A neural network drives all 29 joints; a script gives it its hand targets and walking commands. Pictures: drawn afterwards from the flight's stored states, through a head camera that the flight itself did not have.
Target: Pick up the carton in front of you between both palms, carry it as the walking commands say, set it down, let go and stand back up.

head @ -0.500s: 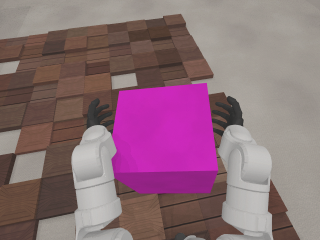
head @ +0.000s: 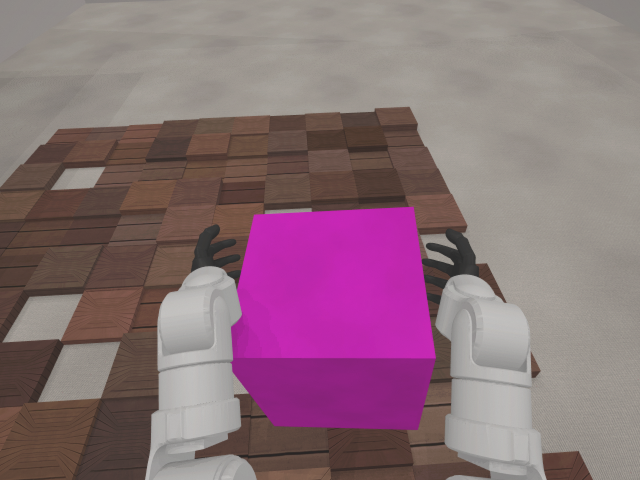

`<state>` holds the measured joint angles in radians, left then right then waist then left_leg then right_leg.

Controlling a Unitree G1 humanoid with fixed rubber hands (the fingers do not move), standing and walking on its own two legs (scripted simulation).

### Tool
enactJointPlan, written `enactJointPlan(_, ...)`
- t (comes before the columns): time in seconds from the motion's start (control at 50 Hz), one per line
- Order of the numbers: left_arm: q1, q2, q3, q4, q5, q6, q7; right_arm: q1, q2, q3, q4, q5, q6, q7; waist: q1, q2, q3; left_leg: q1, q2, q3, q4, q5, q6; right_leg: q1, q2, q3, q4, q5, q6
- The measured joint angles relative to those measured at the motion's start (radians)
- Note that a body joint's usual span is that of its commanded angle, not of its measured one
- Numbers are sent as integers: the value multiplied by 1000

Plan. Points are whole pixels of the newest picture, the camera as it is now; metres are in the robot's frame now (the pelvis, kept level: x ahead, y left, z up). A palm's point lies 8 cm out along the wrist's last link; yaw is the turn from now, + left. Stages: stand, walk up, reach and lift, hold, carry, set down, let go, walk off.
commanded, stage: carry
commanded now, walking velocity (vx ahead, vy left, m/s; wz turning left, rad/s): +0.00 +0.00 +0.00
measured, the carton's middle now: (338, 325) +0.34 +0.00 +0.02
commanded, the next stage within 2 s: none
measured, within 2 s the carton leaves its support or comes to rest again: neither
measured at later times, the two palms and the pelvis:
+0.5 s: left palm (194, 303) +0.30 +0.17 +0.13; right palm (464, 314) +0.29 -0.13 +0.12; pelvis -0.03 +0.01 +0.00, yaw +0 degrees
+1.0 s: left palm (212, 232) +0.42 +0.17 +0.12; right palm (432, 231) +0.42 -0.12 +0.12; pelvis +0.09 +0.01 +0.01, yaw +0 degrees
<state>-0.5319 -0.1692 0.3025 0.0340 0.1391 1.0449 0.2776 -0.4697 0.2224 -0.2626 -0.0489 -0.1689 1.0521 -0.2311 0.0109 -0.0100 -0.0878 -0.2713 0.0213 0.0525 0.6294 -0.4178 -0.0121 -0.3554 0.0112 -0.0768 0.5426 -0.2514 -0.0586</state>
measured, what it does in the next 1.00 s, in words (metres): lifts its left foot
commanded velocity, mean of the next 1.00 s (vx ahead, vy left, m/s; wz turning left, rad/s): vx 0.29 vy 0.00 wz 0.00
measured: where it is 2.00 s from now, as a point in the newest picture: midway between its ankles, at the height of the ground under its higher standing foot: (335, 386)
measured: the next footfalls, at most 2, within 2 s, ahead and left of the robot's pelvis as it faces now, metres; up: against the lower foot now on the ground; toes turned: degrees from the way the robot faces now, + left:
left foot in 1.02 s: +0.23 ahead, +0.13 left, +0.03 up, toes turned +7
right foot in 1.44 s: +0.46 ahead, -0.10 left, +0.01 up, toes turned -7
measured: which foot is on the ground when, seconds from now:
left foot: down 0.00-0.68, up 0.70-1.00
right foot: down 0.00-1.00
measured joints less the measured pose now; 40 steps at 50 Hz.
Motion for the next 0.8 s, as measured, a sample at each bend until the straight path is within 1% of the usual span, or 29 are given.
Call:
enactJointPlan(0.22,7,-9,14,33,23,-7,9,-3,1,-8,43,2,2,-7,-18,-1,-12,7,-4,10,3,13,10,12,-7,4,-12,24,9)
enactJointPlan(0.48,-7,1,22,69,21,-7,12,-13,5,-17,72,-6,3,-11,-11,-7,-24,-5,-11,18,-7,43,18,7,-16,8,-36,63,15)
enactJointPlan(0.52,1,0,23,70,21,-4,13,-9,4,-12,78,-6,7,-12,-14,-7,-33,0,-14,21,-12,41,24,4,-21,7,-23,41,15)
enactJointPlan(0.56,12,0,26,68,22,0,15,-9,4,-6,88,-8,13,-13,-22,-3,-45,8,-15,22,-21,38,30,-2,-25,5,5,-31,15)
enactJointPlan(0.6,16,4,30,65,22,2,15,-15,6,-1,97,-11,16,-16,-31,4,-51,13,-13,22,-24,35,27,-7,-28,-2,28,-81,16)
enactJointPlan(0.64,14,6,35,70,23,-2,14,-20,8,2,101,-14,15,-20,-36,16,-54,16,-2,17,-14,22,18,3,-24,-16,22,-72,13)
enactJointPlan(0.68,5,2,40,80,27,-7,14,-20,7,-1,97,-16,17,-22,-35,29,-54,18,15,8,9,-3,8,24,-14,-36,-3,-12,5)
enactJointPlan(0.7,-4,-2,40,88,30,-11,15,-19,3,-5,91,-13,18,-22,-33,31,-56,5,21,4,45,-30,14,27,-9,-44,-5,15,-2)
enactJointPlan(0.74,-15,-11,34,105,34,-25,17,-11,-12,-10,84,2,13,-20,-28,15,-58,-55,14,6,172,-104,23,25,-13,-50,7,-12,-11)
enactJointPlan(0.76,-14,-14,30,106,32,-29,19,-10,-18,-13,83,9,11,-20,-24,3,-54,-94,5,11,244,-119,29,29,-18,-48,2,-24,-13)
enactJointPlan(0.8,-2,-15,23,92,23,-30,22,-14,-19,-20,83,19,5,-20,-16,-12,-42,-173,-3,27,346,-94,38,47,-26,-41,-31,-25,-11)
